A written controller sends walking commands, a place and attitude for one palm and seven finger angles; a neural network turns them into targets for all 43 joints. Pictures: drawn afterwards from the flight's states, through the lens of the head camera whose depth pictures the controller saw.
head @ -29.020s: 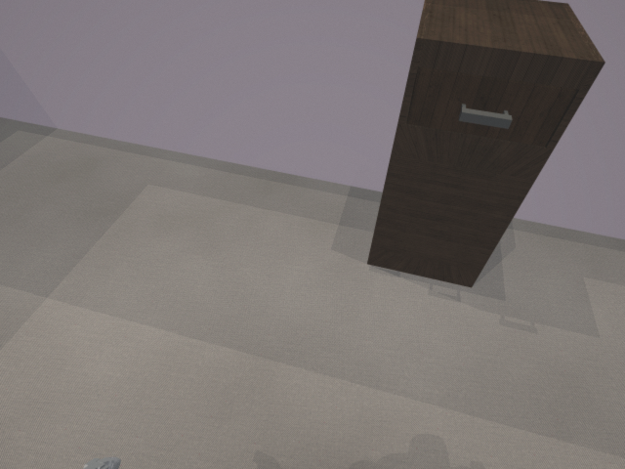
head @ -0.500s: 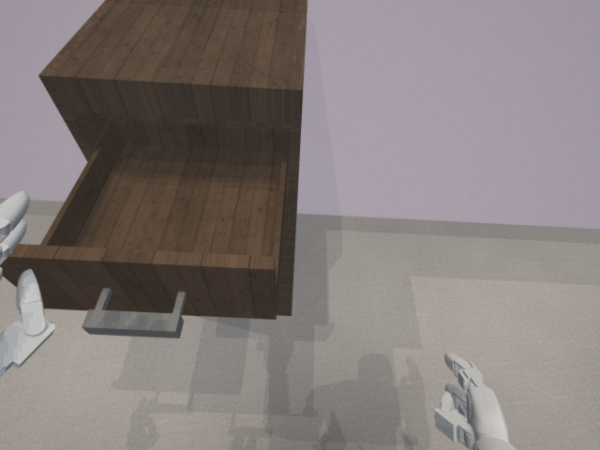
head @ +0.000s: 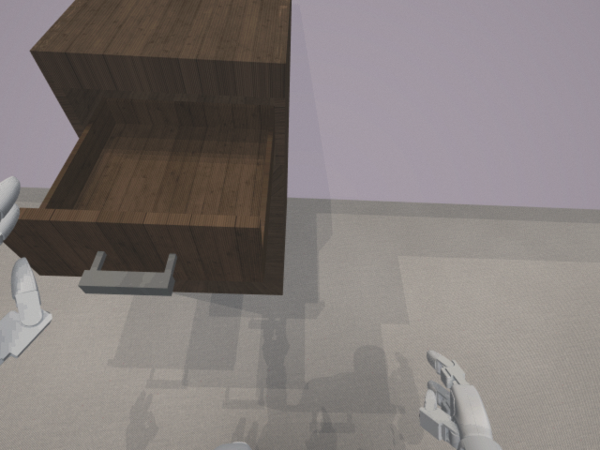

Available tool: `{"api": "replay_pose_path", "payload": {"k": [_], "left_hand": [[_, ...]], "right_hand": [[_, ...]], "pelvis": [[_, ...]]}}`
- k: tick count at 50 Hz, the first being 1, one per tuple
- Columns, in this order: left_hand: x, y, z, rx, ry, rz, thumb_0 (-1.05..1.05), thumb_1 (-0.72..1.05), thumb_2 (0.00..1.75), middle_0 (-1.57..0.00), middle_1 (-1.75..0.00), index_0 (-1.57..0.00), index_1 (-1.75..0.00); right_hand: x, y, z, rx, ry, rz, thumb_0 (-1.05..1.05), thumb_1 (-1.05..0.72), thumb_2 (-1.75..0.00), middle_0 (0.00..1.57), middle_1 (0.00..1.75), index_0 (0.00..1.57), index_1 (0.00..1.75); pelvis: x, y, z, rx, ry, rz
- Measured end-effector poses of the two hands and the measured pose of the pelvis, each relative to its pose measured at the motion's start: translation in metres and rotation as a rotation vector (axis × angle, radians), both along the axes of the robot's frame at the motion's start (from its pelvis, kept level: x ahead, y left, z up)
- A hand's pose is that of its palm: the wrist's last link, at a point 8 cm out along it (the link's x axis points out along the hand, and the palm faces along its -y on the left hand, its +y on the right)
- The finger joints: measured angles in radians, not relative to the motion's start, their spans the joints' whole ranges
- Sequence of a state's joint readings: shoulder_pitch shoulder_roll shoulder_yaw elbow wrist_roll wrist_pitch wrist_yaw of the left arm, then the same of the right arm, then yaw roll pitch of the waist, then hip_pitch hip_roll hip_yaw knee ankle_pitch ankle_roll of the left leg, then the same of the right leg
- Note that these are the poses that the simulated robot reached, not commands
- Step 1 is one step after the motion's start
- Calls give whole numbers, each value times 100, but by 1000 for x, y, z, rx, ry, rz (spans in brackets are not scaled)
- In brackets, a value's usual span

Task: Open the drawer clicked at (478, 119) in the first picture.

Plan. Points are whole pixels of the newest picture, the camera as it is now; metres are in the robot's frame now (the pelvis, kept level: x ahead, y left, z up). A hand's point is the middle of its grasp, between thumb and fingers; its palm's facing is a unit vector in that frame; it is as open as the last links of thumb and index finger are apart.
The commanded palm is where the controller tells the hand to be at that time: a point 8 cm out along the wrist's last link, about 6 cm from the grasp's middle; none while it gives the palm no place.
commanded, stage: step back with the hand held close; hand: left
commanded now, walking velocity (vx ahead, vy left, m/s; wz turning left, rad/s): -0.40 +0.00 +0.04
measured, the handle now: (132, 270) +0.34 +0.28 -0.02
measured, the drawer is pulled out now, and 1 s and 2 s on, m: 0.30 0.30 0.30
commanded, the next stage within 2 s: stop stepping back and stand still in 0.26 s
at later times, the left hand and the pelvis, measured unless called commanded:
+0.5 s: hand out of the picture +0.05 +0.20 +0.17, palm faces +0.38 -0.79 -0.48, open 7.4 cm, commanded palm -0.01 +0.25 +0.18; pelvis -0.14 -0.04 +0.00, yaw +1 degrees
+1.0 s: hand out of the picture -0.03 +0.19 +0.17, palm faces +0.46 -0.78 -0.42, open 7.4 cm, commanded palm -0.08 +0.23 +0.18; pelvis -0.19 -0.06 +0.00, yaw +4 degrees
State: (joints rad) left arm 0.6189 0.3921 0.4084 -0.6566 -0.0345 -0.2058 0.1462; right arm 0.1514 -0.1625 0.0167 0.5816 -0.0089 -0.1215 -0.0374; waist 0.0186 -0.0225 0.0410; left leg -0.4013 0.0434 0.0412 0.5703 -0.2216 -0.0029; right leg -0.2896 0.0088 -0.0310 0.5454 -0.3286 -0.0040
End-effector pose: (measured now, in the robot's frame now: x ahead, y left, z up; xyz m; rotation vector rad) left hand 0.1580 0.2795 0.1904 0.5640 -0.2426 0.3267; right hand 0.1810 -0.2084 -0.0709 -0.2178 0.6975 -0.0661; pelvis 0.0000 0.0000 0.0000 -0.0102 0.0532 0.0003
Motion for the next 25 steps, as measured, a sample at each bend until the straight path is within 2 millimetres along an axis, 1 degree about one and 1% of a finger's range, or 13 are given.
{"api": "replay_pose_path", "payload": {"k": [4, 6, 10, 13, 16, 18, 22, 25], "left_hand": [[-10, -23, -3, -27, 31, -72, 2, 89, 89, -21, -30, -21, -31], [-19, -27, -4, -32, 49, -83, 2, 89, 89, -22, -30, -21, -31], [-43, -20, -8, -32, 90, -51, 1, 89, 89, -22, -30, -21, -31], [-64, -12, -11, -16, 81, -42, 2, 89, 89, -22, -30, -21, -31], [-86, -8, -9, 3, 59, -32, 2, 89, 89, -22, -30, -21, -31], [-101, -9, -6, -2, 49, -11, 2, 89, 89, -22, -30, -21, -31], [-130, -24, 2, -15, 15, 15, 2, 89, 89, -21, -30, -21, -31], [-150, -38, 1, 0, 8, 15, 2, 89, 89, -21, -30, -21, -31]], "right_hand": [[-13, -14, 2, 16, -3, -21, 1, -90, -90, 21, 30, 20, 30], [-23, -23, 6, 4, 7, -49, 1, -90, -90, 21, 30, 21, 30], [-45, -35, 15, -50, 30, -84, 1, -91, -90, 21, 30, 20, 30], [-61, -40, 13, -98, 20, -85, 1, -91, -90, 21, 30, 20, 30], [-81, -38, 10, -90, 30, -84, 1, -91, -90, 20, 30, 20, 30], [-94, -34, 9, -70, 22, -67, 1, -91, -90, 20, 30, 20, 30], [-121, -27, 5, 2, 0, -31, 1, -91, -90, 20, 30, 20, 30], [-140, -30, -5, 38, -4, -5, 1, -90, -90, 21, 30, 20, 30]], "pelvis": [[-23, -10, 2, -9, 0, 9], [-31, -12, 5, 10, 13, 10], [-48, -12, 9, 30, 30, 19], [-64, -7, 1, -3, 32, 48], [-83, -10, 1, 29, 11, 42], [-95, -14, 3, 24, -1, 38], [-117, -25, 3, 13, -23, 29], [-136, -35, -3, 9, -41, 21]]}}
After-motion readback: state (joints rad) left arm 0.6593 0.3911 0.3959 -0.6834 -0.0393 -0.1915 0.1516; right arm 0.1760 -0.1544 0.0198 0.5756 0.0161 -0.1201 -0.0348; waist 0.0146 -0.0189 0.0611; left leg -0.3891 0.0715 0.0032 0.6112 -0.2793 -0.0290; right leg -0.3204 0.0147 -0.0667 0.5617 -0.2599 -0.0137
